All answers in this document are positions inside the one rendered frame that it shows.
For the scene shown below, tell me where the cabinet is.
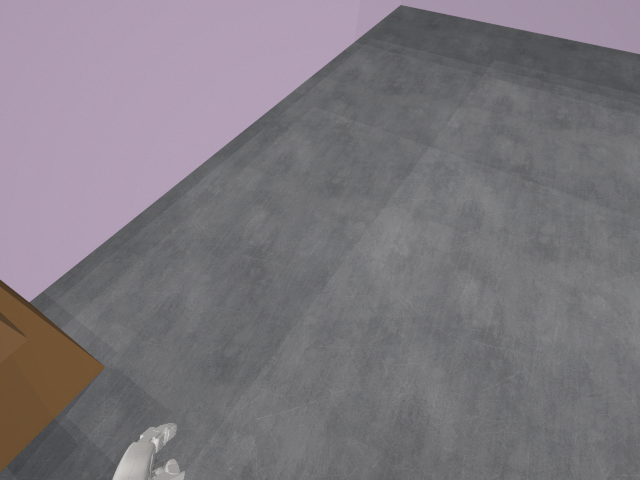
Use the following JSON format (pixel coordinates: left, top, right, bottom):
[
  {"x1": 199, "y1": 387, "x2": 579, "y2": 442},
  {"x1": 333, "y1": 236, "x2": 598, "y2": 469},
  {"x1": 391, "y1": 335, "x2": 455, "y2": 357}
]
[{"x1": 0, "y1": 280, "x2": 105, "y2": 472}]

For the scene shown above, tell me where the drawer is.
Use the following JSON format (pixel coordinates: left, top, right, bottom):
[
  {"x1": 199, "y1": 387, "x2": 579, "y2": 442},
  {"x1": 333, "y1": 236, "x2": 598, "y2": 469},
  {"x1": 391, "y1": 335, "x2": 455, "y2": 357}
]
[{"x1": 0, "y1": 312, "x2": 28, "y2": 363}]

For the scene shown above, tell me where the left robot hand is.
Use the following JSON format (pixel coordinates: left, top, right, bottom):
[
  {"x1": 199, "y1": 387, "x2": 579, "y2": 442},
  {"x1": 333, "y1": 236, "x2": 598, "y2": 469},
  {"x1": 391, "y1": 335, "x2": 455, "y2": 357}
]
[{"x1": 112, "y1": 423, "x2": 185, "y2": 480}]

